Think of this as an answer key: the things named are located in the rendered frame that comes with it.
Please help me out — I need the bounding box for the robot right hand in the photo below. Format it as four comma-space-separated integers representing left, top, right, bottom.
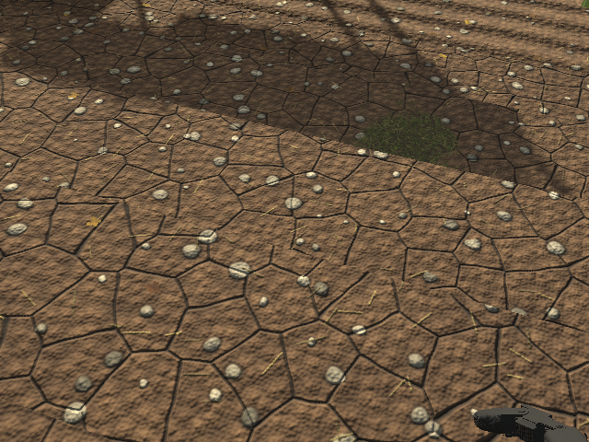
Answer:
473, 404, 588, 442

